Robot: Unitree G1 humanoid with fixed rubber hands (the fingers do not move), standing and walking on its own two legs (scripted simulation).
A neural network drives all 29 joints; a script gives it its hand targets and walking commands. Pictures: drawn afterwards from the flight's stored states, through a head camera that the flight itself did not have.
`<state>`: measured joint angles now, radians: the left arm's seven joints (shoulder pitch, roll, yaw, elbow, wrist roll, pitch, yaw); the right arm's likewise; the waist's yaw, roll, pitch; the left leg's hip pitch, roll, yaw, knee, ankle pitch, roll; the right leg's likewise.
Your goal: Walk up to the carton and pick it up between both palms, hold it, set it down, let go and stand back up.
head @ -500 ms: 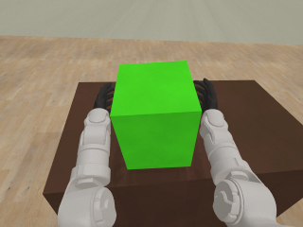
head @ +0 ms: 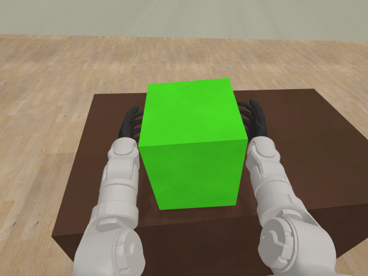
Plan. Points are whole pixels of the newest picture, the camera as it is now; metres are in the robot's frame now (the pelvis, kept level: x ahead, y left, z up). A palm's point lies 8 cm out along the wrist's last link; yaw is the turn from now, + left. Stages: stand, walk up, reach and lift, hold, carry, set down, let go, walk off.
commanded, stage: set down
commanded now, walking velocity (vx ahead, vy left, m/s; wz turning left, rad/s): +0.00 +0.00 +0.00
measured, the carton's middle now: (192, 146) +0.43 +0.00 +0.07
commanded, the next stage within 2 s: none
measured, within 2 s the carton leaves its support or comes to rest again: rests again in 1.48 s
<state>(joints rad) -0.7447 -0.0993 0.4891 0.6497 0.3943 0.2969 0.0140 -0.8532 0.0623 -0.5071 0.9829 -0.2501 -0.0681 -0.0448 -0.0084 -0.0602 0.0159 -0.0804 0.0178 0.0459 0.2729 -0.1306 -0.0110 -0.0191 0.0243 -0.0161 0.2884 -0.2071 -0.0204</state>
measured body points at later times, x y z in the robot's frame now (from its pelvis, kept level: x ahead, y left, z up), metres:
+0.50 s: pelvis +0.01 +0.00 +0.00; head +0.01 +0.01 +0.45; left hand +0.41 +0.15 +0.10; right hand +0.42 -0.14 +0.12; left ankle +0.01 +0.12 -0.75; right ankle -0.03 -0.10 -0.75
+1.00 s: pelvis +0.00 +0.01 +0.00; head +0.01 +0.02 +0.45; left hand +0.41 +0.16 +0.09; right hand +0.42 -0.14 +0.12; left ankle +0.01 +0.12 -0.75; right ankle -0.03 -0.09 -0.75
